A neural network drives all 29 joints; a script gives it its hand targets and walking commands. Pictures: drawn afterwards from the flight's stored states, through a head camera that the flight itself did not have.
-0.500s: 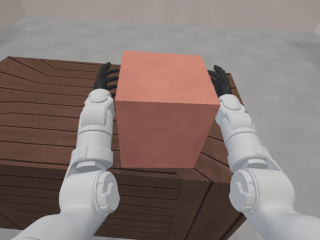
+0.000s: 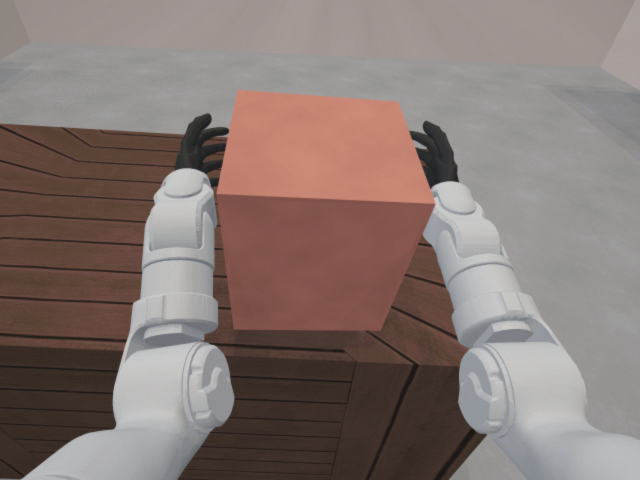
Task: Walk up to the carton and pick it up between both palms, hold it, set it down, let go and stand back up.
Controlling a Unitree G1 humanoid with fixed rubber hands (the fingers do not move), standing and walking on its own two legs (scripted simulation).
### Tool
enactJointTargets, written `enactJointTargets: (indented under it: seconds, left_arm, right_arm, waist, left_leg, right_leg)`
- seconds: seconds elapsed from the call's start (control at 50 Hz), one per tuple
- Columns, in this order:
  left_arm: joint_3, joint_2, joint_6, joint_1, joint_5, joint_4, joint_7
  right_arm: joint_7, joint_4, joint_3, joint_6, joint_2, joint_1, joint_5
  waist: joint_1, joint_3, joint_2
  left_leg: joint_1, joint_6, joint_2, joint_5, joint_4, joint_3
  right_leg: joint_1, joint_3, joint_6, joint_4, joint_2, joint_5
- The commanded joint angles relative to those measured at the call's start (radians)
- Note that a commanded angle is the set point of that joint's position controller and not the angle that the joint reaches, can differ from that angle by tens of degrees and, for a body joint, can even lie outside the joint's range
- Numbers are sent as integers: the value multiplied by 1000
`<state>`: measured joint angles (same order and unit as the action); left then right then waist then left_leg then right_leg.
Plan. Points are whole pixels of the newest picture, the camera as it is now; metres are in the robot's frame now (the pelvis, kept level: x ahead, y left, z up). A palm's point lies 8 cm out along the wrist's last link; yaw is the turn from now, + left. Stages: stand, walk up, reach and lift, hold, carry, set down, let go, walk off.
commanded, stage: reach and lift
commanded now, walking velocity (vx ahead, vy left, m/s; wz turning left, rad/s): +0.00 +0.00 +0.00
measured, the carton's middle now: (313, 218) +0.41 +0.04 +0.14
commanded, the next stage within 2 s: hold in 0.82 s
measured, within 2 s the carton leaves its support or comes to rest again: neither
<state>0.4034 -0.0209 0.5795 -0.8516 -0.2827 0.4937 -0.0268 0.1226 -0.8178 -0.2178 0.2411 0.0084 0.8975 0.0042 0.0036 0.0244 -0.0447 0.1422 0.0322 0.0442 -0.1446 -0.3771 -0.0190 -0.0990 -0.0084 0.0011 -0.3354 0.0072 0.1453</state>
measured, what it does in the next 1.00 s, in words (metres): stands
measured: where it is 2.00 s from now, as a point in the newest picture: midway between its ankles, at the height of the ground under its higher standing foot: outside the picture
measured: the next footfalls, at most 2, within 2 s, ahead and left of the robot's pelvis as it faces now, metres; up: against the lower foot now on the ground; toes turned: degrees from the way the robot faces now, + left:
none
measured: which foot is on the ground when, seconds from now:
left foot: down 0.00-1.00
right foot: down 0.00-1.00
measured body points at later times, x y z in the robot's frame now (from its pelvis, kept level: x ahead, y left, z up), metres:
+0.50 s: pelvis +0.00 +0.00 +0.00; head -0.05 +0.03 +0.45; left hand +0.40 +0.19 +0.23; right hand +0.42 -0.11 +0.23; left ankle +0.04 +0.14 -0.75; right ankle +0.03 -0.12 -0.75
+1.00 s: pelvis +0.00 +0.00 +0.00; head -0.07 +0.03 +0.44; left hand +0.39 +0.19 +0.25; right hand +0.40 -0.11 +0.26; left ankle +0.04 +0.14 -0.75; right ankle +0.03 -0.12 -0.75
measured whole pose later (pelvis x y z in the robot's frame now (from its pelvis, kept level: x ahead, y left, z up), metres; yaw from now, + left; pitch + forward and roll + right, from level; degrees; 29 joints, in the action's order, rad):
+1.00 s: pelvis +0.00 +0.00 +0.00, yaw +0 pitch -6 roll -1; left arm 0.38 -0.04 0.73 -0.89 -0.28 0.41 -0.01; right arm 0.16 -0.75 -0.18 0.39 0.04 0.95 0.11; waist 0.02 0.07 -0.04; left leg 0.13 0.03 0.04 -0.15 -0.38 -0.02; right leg -0.09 -0.01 0.00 -0.33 0.01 0.15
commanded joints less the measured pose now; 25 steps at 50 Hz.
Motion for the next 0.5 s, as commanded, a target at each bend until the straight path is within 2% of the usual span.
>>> enactJointTargets:
  seconds: [0.0,0.04,0.08,0.1,0.12,0.2,0.22,0.26,0.28,0.32,0.34,0.36,0.38,0.4,0.42,0.44,0.46,0.48]
  left_arm:
    - [-449,544,-26,-638,106,-115,214]
    - [-433,539,-13,-627,92,-94,215]
    - [-425,533,-7,-615,101,-106,214]
    - [-415,523,0,-617,92,-65,220]
    - [-407,531,-1,-637,84,-65,219]
    - [-366,501,18,-626,69,-51,229]
    - [-395,525,23,-628,80,-87,222]
    - [-385,514,26,-642,75,-67,228]
    - [-397,512,31,-626,91,-83,231]
    - [-430,539,17,-680,106,-84,227]
    - [-419,533,22,-654,89,-90,223]
    - [-421,536,29,-638,103,-94,229]
    - [-434,542,25,-664,108,-103,219]
    - [-445,549,22,-677,115,-120,216]
    - [-449,549,19,-668,123,-141,212]
    - [-467,555,18,-669,132,-164,208]
    - [-468,552,28,-670,121,-130,206]
    - [-443,527,31,-648,120,-119,209]
  right_arm:
    - [-56,189,321,-25,-533,721,144]
    - [-62,149,299,-18,-508,694,137]
    - [-62,183,308,-19,-515,710,144]
    - [-60,171,298,-12,-505,709,130]
    - [-63,154,286,-9,-511,725,136]
    - [-62,163,279,-1,-506,739,130]
    - [-62,166,287,2,-501,732,145]
    - [-60,151,284,7,-504,748,147]
    - [-56,176,292,9,-509,721,146]
    - [-59,152,270,9,-496,741,135]
    - [-59,156,287,8,-488,752,149]
    - [-51,179,283,8,-493,736,150]
    - [-55,192,297,6,-492,765,156]
    - [-52,202,309,5,-491,767,160]
    - [-50,223,328,2,-509,765,173]
    - [-47,231,341,8,-505,754,189]
    - [-45,227,341,9,-497,782,198]
    - [-45,225,348,14,-489,780,197]
  waist:
    - [134,393,47]
    - [136,348,58]
    - [125,375,41]
    - [141,329,35]
    - [134,334,50]
    - [119,317,31]
    - [121,346,50]
    - [124,332,49]
    - [141,336,52]
    - [160,368,68]
    - [135,361,79]
    - [151,366,72]
    - [143,391,65]
    - [150,424,60]
    - [147,433,59]
    - [151,474,74]
    - [149,430,84]
    - [136,392,47]
  left_leg:
    - [-177,0,-99,82,95,65]
    - [-155,3,-93,39,112,63]
    - [-169,-3,-92,86,103,64]
    - [-136,-9,-99,26,118,62]
    - [-135,-6,-93,28,120,62]
    - [-127,-16,-96,16,128,72]
    - [-135,-5,-90,45,123,67]
    - [-134,-13,-95,20,123,68]
    - [-140,-10,-100,37,119,74]
    - [-152,5,-95,34,117,64]
    - [-162,5,-91,52,119,66]
    - [-155,5,-94,80,105,65]
    - [-159,6,-95,90,103,66]
    - [-168,11,-91,100,102,60]
    - [-174,5,-103,127,93,61]
    - [-186,18,-95,171,77,57]
    - [-185,17,-96,141,79,58]
    - [-169,2,-94,116,93,55]
  right_leg:
    - [229,-63,46,88,30,-117]
    - [214,-64,39,100,32,-50]
    - [221,-62,42,88,34,-105]
    - [223,-60,45,104,28,-58]
    - [204,-64,37,99,31,-45]
    - [210,-60,40,111,26,-34]
    - [217,-62,35,95,37,-52]
    - [217,-53,38,107,30,-37]
    - [231,-52,43,100,22,-82]
    - [208,-58,34,101,35,-46]
    - [214,-64,30,98,37,-54]
    - [234,-55,32,98,32,-106]
    - [228,-62,33,90,40,-103]
    - [243,-59,26,94,41,-113]
    - [262,-58,37,84,35,-158]
    - [270,-58,29,74,42,-200]
    - [242,-59,33,87,44,-154]
    - [246,-59,33,93,42,-128]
